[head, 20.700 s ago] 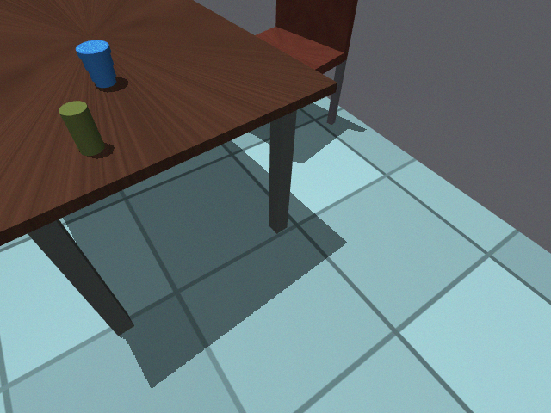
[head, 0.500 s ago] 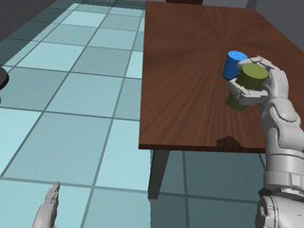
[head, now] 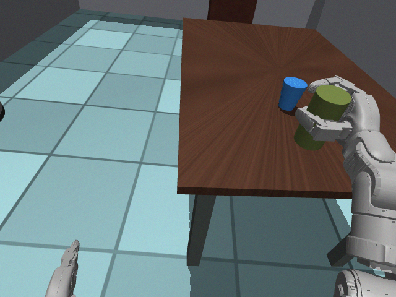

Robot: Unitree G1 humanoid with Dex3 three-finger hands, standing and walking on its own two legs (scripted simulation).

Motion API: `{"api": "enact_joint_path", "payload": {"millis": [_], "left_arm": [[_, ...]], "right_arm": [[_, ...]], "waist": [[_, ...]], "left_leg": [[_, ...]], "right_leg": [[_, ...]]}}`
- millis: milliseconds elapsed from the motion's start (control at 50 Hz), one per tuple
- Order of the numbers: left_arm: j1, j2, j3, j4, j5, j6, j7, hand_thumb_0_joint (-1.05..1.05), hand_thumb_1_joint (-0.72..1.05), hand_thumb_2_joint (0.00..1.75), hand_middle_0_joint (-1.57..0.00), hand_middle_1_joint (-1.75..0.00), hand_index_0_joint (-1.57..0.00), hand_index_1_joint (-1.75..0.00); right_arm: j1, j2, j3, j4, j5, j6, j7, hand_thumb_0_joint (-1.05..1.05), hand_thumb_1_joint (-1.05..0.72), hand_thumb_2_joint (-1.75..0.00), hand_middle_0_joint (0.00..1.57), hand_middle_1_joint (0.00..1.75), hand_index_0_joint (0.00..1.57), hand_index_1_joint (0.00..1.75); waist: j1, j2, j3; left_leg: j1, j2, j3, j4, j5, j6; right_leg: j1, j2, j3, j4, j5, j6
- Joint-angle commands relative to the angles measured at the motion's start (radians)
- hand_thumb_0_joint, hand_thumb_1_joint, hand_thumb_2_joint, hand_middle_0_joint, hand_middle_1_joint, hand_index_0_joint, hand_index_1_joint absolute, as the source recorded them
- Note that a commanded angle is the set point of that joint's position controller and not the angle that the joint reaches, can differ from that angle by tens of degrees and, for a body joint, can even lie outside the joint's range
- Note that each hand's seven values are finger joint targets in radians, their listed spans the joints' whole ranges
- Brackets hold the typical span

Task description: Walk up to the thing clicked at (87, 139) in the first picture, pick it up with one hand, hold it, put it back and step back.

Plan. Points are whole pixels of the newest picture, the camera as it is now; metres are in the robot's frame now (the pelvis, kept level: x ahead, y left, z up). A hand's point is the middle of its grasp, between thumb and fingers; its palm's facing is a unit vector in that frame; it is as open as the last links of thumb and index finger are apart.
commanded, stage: lift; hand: right
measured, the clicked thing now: (319, 119) +0.36 -0.19 +0.24
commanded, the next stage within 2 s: hold in 0.10 s
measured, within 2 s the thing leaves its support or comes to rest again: neither
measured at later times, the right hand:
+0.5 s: hand (325, 109) +0.35 -0.18 +0.27, palm faces +0.12 +0.99 -0.01, open 7.9 cm
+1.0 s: hand (327, 105) +0.35 -0.19 +0.27, palm faces +0.12 +0.99 -0.01, open 7.9 cm
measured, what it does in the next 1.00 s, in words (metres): stands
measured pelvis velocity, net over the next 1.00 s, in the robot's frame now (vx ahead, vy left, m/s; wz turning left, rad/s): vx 0.02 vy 0.00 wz -0.01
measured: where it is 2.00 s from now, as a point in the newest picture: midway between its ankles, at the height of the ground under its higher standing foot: outside the picture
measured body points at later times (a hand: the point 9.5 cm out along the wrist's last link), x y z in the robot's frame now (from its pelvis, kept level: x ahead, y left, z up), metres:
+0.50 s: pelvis +0.01 +0.00 +0.00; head -0.03 +0.04 +0.45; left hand +0.18 +0.26 -0.07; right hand +0.34 -0.24 +0.27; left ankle +0.06 +0.13 -0.73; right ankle +0.00 -0.14 -0.73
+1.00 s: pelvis +0.02 +0.00 +0.00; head -0.02 +0.03 +0.45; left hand +0.19 +0.26 -0.06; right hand +0.34 -0.24 +0.28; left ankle +0.06 +0.13 -0.73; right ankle +0.00 -0.14 -0.73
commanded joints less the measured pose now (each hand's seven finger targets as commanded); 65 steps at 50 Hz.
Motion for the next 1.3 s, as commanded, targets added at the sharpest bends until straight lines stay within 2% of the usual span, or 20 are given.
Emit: {"api": "enact_joint_path", "payload": {"millis": [0,160,200,300,380,400,440,500,640,740,780,820,940,980,1000,1080,1140,1180,1240,1280], "left_arm": [[-0.138,0.123,0.05,-0.174,-0.003,-0.078,0.01,0.0,-0.54,0.04,-0.04,-0.05,-0.05,-0.04],[-0.133,0.099,0.038,-0.123,-0.005,-0.084,-0.001,0.0,-0.54,0.04,-0.04,-0.04,-0.05,-0.04],[-0.153,0.131,0.065,-0.152,-0.004,-0.097,0.004,0.0,-0.54,0.04,-0.05,-0.05,-0.05,-0.04],[-0.176,0.129,0.057,-0.152,-0.004,-0.11,0.006,0.0,-0.55,0.05,-0.05,-0.05,-0.05,-0.05],[-0.19,0.109,0.046,-0.135,-0.006,-0.11,0.011,0.0,-0.55,0.05,-0.05,-0.05,-0.05,-0.05],[-0.172,0.139,0.083,-0.099,-0.004,-0.106,0.016,0.0,-0.55,0.05,-0.05,-0.05,-0.05,-0.05],[-0.197,0.16,0.085,-0.147,-0.003,-0.11,0.019,0.0,-0.54,0.04,-0.04,-0.05,-0.05,-0.04],[-0.188,0.09,0.024,-0.127,-0.007,-0.104,0.012,0.0,-0.55,0.05,-0.05,-0.05,-0.05,-0.04],[-0.171,0.125,0.063,-0.087,-0.009,-0.109,0.001,0.0,-0.55,0.05,-0.05,-0.05,-0.05,-0.05],[-0.146,0.115,0.06,-0.05,-0.01,-0.107,-0.008,0.0,-0.56,0.05,-0.05,-0.05,-0.05,-0.05],[-0.21,0.167,0.099,-0.12,-0.008,-0.113,0.001,0.0,-0.55,0.05,-0.05,-0.05,-0.05,-0.05],[-0.2,0.151,0.087,-0.111,-0.006,-0.113,0.001,0.0,-0.55,0.05,-0.05,-0.05,-0.05,-0.05],[-0.212,0.121,0.05,-0.116,-0.006,-0.111,0.001,0.0,-0.55,0.05,-0.05,-0.05,-0.04,-0.05],[-0.173,0.083,0.03,-0.081,-0.01,-0.104,-0.008,0.0,-0.55,0.05,-0.05,-0.05,-0.04,-0.05],[-0.156,0.107,0.054,-0.086,-0.011,-0.105,-0.006,0.0,-0.55,0.05,-0.05,-0.05,-0.05,-0.05],[-0.158,0.099,0.046,-0.068,-0.014,-0.095,-0.017,0.0,-0.55,0.05,-0.05,-0.05,-0.05,-0.05],[-0.189,0.152,0.103,-0.08,-0.011,-0.103,-0.012,0.0,-0.55,0.05,-0.05,-0.05,-0.05,-0.05],[-0.188,0.121,0.069,-0.077,-0.01,-0.104,-0.013,0.0,-0.56,0.06,-0.05,-0.05,-0.05,-0.05],[-0.201,0.152,0.101,-0.089,-0.007,-0.109,0.0,0.0,-0.56,0.05,-0.05,-0.05,-0.05,-0.05],[-0.182,0.126,0.082,-0.072,-0.007,-0.11,0.0,0.0,-0.56,0.05,-0.05,-0.05,-0.05,-0.05]], "right_arm": [[-0.464,-0.236,-0.071,-0.256,0.013,-0.044,-0.007,0.0,-0.49,-1.33,1.39,1.46,1.41,1.46],[-0.404,-0.2,-0.051,-0.257,0.017,0.003,0.004,0.0,-0.47,-1.34,1.4,1.48,1.42,1.48],[-0.448,-0.252,-0.096,-0.322,0.024,0.003,0.0,0.0,-0.45,-1.35,1.41,1.49,1.43,1.49],[-0.425,-0.254,-0.104,-0.359,0.027,0.004,-0.003,0.0,-0.46,-1.35,1.4,1.48,1.43,1.48],[-0.382,-0.197,-0.066,-0.319,0.029,0.026,0.008,0.0,-0.46,-1.34,1.39,1.47,1.41,1.47],[-0.391,-0.232,-0.086,-0.331,0.028,0.028,0.011,0.0,-0.45,-1.34,1.39,1.47,1.41,1.47],[-0.409,-0.255,-0.102,-0.365,0.025,0.035,0.015,0.0,-0.45,-1.33,1.39,1.47,1.41,1.47],[-0.388,-0.208,-0.077,-0.364,0.028,0.051,0.021,0.0,-0.46,-1.32,1.37,1.45,1.39,1.45],[-0.377,-0.245,-0.104,-0.416,0.041,0.081,0.028,0.0,-0.44,-1.32,1.36,1.44,1.38,1.44],[-0.363,-0.196,-0.071,-0.389,0.049,0.111,0.025,0.0,-0.45,-1.33,1.37,1.45,1.39,1.45],[-0.392,-0.237,-0.103,-0.409,0.045,0.114,0.017,0.0,-0.45,-1.33,1.37,1.45,1.39,1.45],[-0.412,-0.222,-0.09,-0.408,0.041,0.119,0.011,0.0,-0.46,-1.33,1.38,1.46,1.41,1.46],[-0.416,-0.262,-0.112,-0.407,0.029,0.1,0.001,0.0,-0.45,-1.35,1.4,1.49,1.43,1.49],[-0.358,-0.19,-0.064,-0.375,0.032,0.105,0.01,0.0,-0.45,-1.34,1.39,1.48,1.42,1.48],[-0.34,-0.206,-0.088,-0.374,0.038,0.105,0.012,0.0,-0.45,-1.35,1.39,1.48,1.42,1.48],[-0.322,-0.19,-0.063,-0.403,0.036,0.109,0.027,0.0,-0.43,-1.36,1.39,1.49,1.42,1.49],[-0.381,-0.206,-0.08,-0.47,0.044,0.101,0.014,0.0,-0.44,-1.35,1.38,1.48,1.41,1.48],[-0.364,-0.221,-0.09,-0.453,0.034,0.093,0.005,0.0,-0.45,-1.35,1.39,1.48,1.42,1.48],[-0.375,-0.241,-0.111,-0.431,0.04,0.08,-0.003,0.0,-0.47,-1.34,1.39,1.47,1.42,1.47],[-0.36,-0.225,-0.103,-0.414,0.039,0.075,0.0,0.0,-0.47,-1.34,1.39,1.47,1.42,1.47]], "waist": [[0.004,0.05,-0.204],[0.009,0.059,-0.159],[0.005,0.067,-0.183],[-0.008,0.069,-0.201],[0.001,0.074,-0.202],[-0.001,0.056,-0.216],[-0.007,0.044,-0.238],[-0.01,0.059,-0.182],[0.0,0.048,-0.146],[0.004,0.044,-0.187],[0.003,0.081,-0.208],[0.003,0.067,-0.224],[-0.018,0.046,-0.209],[-0.008,0.035,-0.189],[-0.004,0.046,-0.194],[0.0,0.01,-0.186],[0.008,0.042,-0.197],[0.001,0.039,-0.196],[0.004,0.088,-0.177],[-0.001,0.073,-0.192]], "left_leg": [[0.134,-0.019,0.053,-0.115,0.009,0.005],[0.113,-0.023,0.061,-0.13,0.007,0.005],[0.129,-0.021,0.058,-0.132,0.012,0.003],[0.152,-0.021,0.058,-0.129,0.004,0.006],[0.151,-0.019,0.062,-0.127,0.043,0.004],[0.154,-0.017,0.06,-0.12,0.067,0.006],[0.17,-0.019,0.065,-0.111,0.119,0.01],[0.159,-0.019,0.067,-0.126,0.076,0.008],[0.132,-0.022,0.063,-0.144,0.006,0.004],[0.141,-0.026,0.072,-0.122,0.109,0.01],[0.158,-0.024,0.074,-0.125,0.109,0.006],[0.165,-0.022,0.073,-0.121,0.127,0.01],[0.175,-0.023,0.072,-0.12,0.088,0.011],[0.168,-0.024,0.073,-0.12,0.093,0.013],[0.173,-0.024,0.072,-0.125,0.101,0.01],[0.165,-0.022,0.068,-0.124,0.144,0.014],[0.167,-0.022,0.071,-0.133,0.127,0.01],[0.164,-0.021,0.07,-0.132,0.108,0.011],[0.16,-0.021,0.069,-0.136,0.082,0.004],[0.169,-0.023,0.07,-0.125,0.115,0.007]], "right_leg": [[0.001,0.034,-0.039,-0.118,0.066,-0.043],[0.003,0.035,-0.03,-0.139,0.063,-0.043],[0.015,0.036,-0.033,-0.132,0.068,-0.046],[0.016,0.035,-0.031,-0.135,0.07,-0.043],[0.032,0.038,-0.031,-0.131,0.111,-0.042],[0.037,0.039,-0.03,-0.126,0.131,-0.041],[0.061,0.034,-0.026,-0.122,0.191,-0.035],[0.032,0.036,-0.03,-0.133,0.15,-0.037],[0.018,0.041,-0.034,-0.149,0.077,-0.043],[0.06,0.034,-0.021,-0.137,0.182,-0.035],[0.064,0.035,-0.019,-0.133,0.186,-0.036],[0.075,0.033,-0.019,-0.132,0.204,-0.034],[0.045,0.035,-0.021,-0.14,0.173,-0.031],[0.046,0.035,-0.021,-0.144,0.174,-0.03],[0.047,0.035,-0.022,-0.142,0.18,-0.032],[0.062,0.036,-0.029,-0.14,0.225,-0.028],[0.069,0.035,-0.024,-0.141,0.199,-0.034],[0.069,0.036,-0.022,-0.145,0.181,-0.034],[0.057,0.036,-0.022,-0.142,0.149,-0.041],[0.071,0.035,-0.022,-0.136,0.186,-0.037]]}}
